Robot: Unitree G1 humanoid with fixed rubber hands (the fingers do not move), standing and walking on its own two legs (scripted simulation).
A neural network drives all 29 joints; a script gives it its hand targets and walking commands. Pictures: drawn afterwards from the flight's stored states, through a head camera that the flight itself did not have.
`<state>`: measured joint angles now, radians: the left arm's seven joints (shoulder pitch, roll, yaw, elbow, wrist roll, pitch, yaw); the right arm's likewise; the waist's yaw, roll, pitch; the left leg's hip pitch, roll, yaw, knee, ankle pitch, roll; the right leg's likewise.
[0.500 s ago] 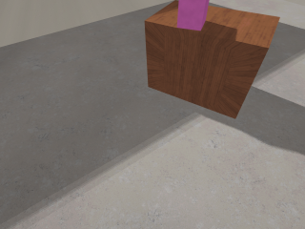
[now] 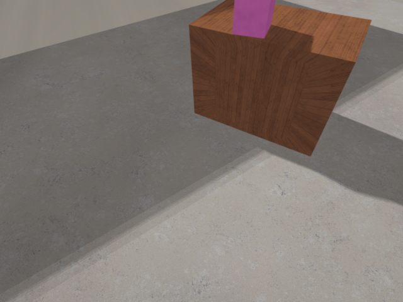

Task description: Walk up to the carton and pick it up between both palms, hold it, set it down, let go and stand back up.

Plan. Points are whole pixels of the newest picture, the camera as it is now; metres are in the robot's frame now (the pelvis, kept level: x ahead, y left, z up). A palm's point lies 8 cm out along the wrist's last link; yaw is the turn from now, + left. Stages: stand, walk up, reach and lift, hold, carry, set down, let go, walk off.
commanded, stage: stand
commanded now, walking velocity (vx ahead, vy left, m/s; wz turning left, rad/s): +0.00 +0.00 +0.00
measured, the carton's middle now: (255, 4) +1.48 -0.26 +0.01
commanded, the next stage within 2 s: walk up in 0.76 s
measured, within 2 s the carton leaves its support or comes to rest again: neither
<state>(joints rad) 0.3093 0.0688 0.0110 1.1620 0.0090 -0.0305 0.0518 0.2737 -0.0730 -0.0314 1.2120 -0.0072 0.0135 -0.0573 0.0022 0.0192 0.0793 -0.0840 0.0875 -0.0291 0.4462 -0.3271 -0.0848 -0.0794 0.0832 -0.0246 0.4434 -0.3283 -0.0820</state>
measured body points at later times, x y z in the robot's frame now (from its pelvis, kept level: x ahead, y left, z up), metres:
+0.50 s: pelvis +0.01 +0.00 +0.00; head +0.03 -0.01 +0.45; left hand -0.03 +0.19 -0.16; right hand -0.03 -0.19 -0.17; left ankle -0.05 +0.17 -0.74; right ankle -0.05 -0.07 -0.74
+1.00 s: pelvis +0.01 +0.00 +0.00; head +0.03 +0.00 +0.45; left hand -0.02 +0.20 -0.16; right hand -0.03 -0.19 -0.17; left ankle -0.06 +0.16 -0.73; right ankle -0.05 -0.07 -0.74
